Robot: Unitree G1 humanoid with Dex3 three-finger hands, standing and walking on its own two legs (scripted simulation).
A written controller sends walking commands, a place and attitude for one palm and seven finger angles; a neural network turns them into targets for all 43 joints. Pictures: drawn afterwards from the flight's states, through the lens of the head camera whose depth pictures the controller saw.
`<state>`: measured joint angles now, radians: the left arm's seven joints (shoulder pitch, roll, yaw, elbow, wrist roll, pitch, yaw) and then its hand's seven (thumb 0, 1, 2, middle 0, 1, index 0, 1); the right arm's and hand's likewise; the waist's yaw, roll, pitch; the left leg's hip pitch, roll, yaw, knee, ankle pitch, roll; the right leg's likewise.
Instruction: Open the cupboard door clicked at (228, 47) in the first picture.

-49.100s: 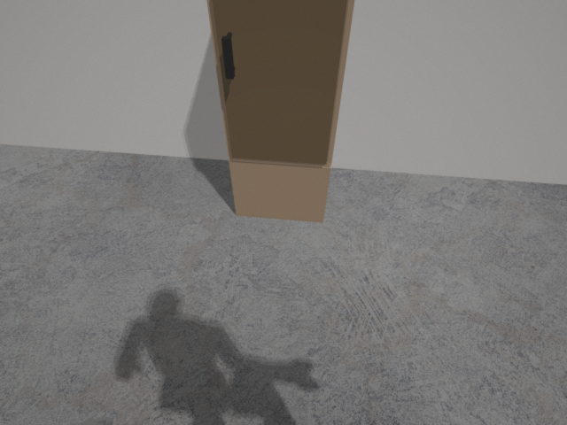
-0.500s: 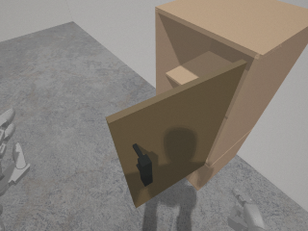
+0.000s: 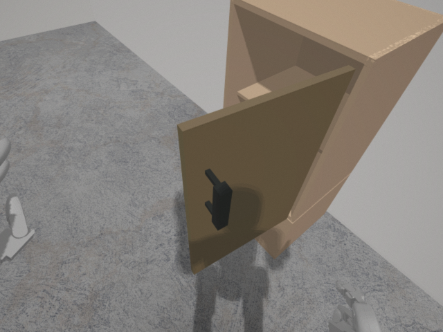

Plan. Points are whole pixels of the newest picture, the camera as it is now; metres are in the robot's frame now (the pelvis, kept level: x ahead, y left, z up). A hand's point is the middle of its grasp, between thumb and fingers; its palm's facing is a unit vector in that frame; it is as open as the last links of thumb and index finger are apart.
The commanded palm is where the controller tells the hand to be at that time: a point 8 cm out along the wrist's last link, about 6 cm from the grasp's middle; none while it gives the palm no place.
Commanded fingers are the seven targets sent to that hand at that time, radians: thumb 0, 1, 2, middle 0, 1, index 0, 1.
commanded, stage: step back with the hand held close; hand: left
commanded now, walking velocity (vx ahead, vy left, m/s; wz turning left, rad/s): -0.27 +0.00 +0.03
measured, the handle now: (215, 199) +0.35 +0.04 +0.04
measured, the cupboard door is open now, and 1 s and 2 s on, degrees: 82 82 82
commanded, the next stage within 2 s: stop stepping back and stand still in 0.52 s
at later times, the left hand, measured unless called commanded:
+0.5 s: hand (48, 316) +0.11 +0.19 +0.17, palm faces +0.15 -0.78 -0.61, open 7.4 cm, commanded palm +0.03 +0.26 +0.19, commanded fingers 0.00 0.90 0.90 -0.20 -0.30 -0.20 -0.30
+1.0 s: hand out of the picture -0.06 +0.24 +0.19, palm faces +0.39 -0.79 -0.47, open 7.4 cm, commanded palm -0.12 +0.28 +0.19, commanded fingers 0.00 0.90 0.90 -0.20 -0.30 -0.20 -0.30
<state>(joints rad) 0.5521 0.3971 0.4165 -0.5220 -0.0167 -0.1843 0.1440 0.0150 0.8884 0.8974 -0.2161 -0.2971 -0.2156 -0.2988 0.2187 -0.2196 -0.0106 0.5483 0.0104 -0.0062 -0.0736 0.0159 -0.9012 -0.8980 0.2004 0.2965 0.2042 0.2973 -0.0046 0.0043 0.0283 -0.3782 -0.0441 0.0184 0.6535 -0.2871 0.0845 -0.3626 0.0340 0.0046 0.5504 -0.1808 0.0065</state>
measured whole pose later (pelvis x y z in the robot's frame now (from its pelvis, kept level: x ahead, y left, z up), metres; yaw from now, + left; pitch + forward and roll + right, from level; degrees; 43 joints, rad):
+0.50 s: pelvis -0.13 -0.03 +0.00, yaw -4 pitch +3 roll -4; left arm 0.58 0.54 0.49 -0.65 -0.09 -0.23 0.07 0.02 0.89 0.90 -0.22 -0.30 -0.22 -0.30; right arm 0.01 -0.18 -0.01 0.55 -0.01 -0.09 0.00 0.01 -0.90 -0.90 0.20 0.30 0.21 0.30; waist 0.00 0.04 0.15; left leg -0.56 0.07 0.04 0.44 0.06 0.04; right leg -0.14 0.10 0.00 0.48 -0.42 -0.03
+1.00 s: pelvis -0.26 -0.02 +0.02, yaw +0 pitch -1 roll -2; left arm 0.61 0.47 0.44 -0.55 -0.04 -0.18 0.15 0.02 0.89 0.90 -0.22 -0.30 -0.22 -0.30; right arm 0.25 -0.16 0.01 0.58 0.00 -0.11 -0.06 0.02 -0.90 -0.90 0.20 0.30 0.20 0.30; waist -0.03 -0.03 -0.02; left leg -0.32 -0.03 0.02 0.41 -0.18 0.05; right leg -0.12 0.05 -0.07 0.51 -0.49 -0.02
